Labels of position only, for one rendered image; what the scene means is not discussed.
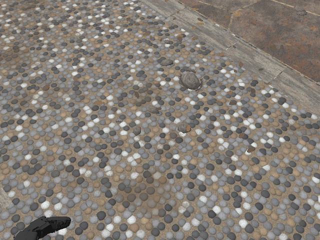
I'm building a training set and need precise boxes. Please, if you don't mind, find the robot left hand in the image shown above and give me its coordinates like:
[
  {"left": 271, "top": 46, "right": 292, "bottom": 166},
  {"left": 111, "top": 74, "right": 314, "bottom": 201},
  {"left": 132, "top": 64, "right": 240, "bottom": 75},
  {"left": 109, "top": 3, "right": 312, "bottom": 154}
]
[{"left": 13, "top": 216, "right": 71, "bottom": 240}]

